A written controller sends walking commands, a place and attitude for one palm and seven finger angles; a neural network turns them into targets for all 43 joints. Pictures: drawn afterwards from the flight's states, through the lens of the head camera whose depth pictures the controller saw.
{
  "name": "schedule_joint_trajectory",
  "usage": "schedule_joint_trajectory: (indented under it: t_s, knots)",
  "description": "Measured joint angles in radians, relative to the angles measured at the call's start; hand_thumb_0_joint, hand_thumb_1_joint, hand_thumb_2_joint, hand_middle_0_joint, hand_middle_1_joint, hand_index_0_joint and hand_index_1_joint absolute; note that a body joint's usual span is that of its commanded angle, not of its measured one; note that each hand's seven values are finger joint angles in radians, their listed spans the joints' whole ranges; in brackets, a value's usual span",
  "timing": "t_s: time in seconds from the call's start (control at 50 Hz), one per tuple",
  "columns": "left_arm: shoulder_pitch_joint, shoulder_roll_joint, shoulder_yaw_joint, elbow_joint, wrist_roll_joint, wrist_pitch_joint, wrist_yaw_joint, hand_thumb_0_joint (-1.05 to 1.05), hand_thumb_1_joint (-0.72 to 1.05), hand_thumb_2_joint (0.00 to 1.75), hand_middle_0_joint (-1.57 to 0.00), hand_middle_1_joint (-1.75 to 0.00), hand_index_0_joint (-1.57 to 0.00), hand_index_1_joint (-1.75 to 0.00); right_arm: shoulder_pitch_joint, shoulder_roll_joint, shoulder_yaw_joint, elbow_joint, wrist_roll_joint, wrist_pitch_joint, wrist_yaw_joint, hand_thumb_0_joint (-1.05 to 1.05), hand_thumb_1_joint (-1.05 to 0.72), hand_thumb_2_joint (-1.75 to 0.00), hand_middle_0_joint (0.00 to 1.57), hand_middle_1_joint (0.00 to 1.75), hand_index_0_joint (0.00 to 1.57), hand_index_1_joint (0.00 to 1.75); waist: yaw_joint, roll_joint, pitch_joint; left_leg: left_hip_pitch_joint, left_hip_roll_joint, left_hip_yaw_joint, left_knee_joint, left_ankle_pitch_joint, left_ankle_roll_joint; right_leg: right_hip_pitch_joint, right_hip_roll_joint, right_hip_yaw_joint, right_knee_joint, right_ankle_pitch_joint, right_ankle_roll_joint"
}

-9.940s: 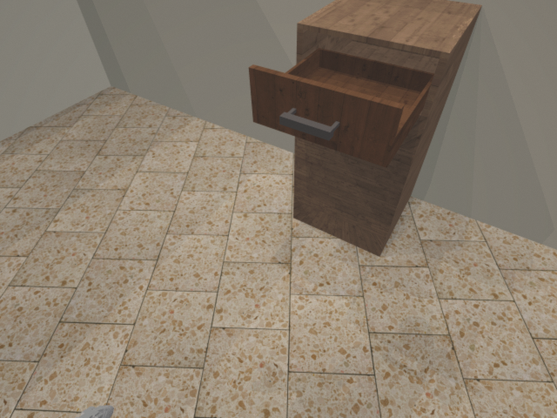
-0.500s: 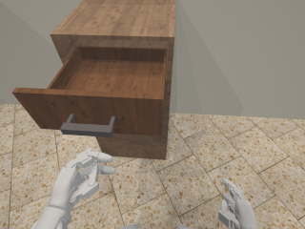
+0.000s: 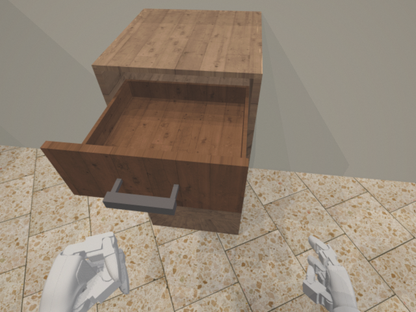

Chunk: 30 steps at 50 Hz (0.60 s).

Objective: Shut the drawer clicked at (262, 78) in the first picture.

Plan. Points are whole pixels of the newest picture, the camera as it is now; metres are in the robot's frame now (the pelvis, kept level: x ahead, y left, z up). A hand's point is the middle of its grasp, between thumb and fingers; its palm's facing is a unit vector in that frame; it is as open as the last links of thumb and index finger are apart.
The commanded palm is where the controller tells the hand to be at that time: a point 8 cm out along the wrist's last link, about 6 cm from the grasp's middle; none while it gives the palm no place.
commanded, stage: raise the hand and make a fist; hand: left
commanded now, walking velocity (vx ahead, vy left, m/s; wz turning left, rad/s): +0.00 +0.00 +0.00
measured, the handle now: (143, 194) +0.32 +0.16 +0.06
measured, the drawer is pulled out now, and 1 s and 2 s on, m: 0.29 0.29 0.29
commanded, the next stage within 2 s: bring the fist close to the handle in 0.70 s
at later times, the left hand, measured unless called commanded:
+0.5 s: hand (120, 278) +0.14 +0.13 +0.15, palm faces -0.02 -1.00 -0.07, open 3.3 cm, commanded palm +0.10 +0.18 +0.15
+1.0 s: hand (127, 272) +0.16 +0.13 +0.13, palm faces +0.03 -0.99 -0.10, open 3.3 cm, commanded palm +0.12 +0.18 +0.13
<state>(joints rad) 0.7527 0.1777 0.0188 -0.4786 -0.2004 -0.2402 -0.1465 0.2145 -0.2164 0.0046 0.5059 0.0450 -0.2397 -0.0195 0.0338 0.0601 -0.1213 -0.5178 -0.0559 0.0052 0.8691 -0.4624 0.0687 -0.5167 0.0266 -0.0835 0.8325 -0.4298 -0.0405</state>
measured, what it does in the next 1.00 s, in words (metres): stands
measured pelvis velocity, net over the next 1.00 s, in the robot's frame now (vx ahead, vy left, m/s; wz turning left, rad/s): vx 0.00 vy -0.03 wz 0.01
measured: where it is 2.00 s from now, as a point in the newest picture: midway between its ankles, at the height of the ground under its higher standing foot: outside the picture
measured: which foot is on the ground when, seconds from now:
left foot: down 0.00-1.00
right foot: down 0.00-1.00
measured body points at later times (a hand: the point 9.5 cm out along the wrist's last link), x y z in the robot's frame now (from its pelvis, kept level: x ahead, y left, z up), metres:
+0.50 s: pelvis -0.01 +0.00 +0.01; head -0.02 -0.02 +0.46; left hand +0.14 +0.18 +0.15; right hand +0.18 -0.22 -0.05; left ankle -0.01 +0.07 -0.70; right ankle +0.00 -0.09 -0.70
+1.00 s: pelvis +0.00 -0.03 +0.01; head -0.01 -0.06 +0.46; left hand +0.15 +0.18 +0.14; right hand +0.20 -0.25 -0.05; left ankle -0.01 +0.07 -0.70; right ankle +0.00 -0.09 -0.70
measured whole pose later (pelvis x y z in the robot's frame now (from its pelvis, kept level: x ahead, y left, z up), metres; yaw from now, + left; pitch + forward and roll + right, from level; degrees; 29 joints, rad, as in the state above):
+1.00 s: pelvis +0.00 -0.03 +0.01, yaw +1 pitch +3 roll +0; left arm 0.67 0.22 0.09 -0.45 -0.24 -0.12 -0.18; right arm 0.23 -0.24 0.04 0.56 0.06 -0.29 -0.05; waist 0.03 0.07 -0.09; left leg -0.40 -0.03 -0.02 0.76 -0.41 0.02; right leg -0.39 0.06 -0.11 0.72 -0.38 -0.08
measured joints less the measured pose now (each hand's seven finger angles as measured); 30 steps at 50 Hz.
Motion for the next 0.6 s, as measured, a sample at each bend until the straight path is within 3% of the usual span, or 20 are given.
schedule_joint_trajectory:
  t_s: [0.22, 0.36, 0.5, 0.6]
  knots:
    - [-0.007, 0.007, -0.064, -0.131, 0.034, 0.114, 0.017, 0.02, 0.9, 0.9, -1.38, -1.57, -1.37, -1.57, 0.006, 0.013, 0.047, -0.029, 0.006, 0.014, 0.009, 0.01, -0.9, -0.89, 0.2, 0.29, 0.2, 0.3, 0.01, 0.012, 0.012, 0.058, -0.008, 0.0, -0.03, 0.014, 0.008, 0.06, -0.007, 0.002, -0.032, 0.014, 0.009]
    - [-0.018, 0.026, -0.029, -0.172, 0.025, 0.175, 0.037, 0.02, 0.9, 0.9, -1.4, -1.6, -1.39, -1.59, 0.03, 0.006, 0.055, -0.012, 0.014, 0.03, 0.003, 0.02, -0.9, -0.89, 0.2, 0.3, 0.2, 0.3, 0.003, 0.013, 0.016, 0.101, -0.006, 0.006, -0.066, 0.029, 0.005, 0.097, -0.004, 0.009, -0.059, 0.027, 0.006]
    - [-0.003, 0.017, -0.025, -0.158, 0.011, 0.203, 0.031, 0.02, 0.9, 0.9, -1.4, -1.6, -1.4, -1.6, 0.047, -0.013, 0.046, 0.002, 0.02, 0.015, -0.004, 0.02, -0.9, -0.89, 0.2, 0.29, 0.2, 0.3, -0.006, 0.009, 0.023, 0.12, 0.0, 0.002, -0.085, 0.041, -0.004, 0.116, 0.002, 0.006, -0.078, 0.038, -0.003]
    - [-0.009, 0.039, -0.009, -0.139, 0.011, 0.185, 0.04, 0.02, 0.9, 0.9, -1.4, -1.6, -1.4, -1.6, 0.048, -0.022, 0.037, 0.008, 0.017, -0.001, -0.01, 0.02, -0.9, -0.89, 0.2, 0.29, 0.2, 0.3, -0.005, 0.008, 0.03, 0.121, 0.007, -0.005, -0.086, 0.043, -0.013, 0.118, 0.008, -0.001, -0.081, 0.04, -0.013]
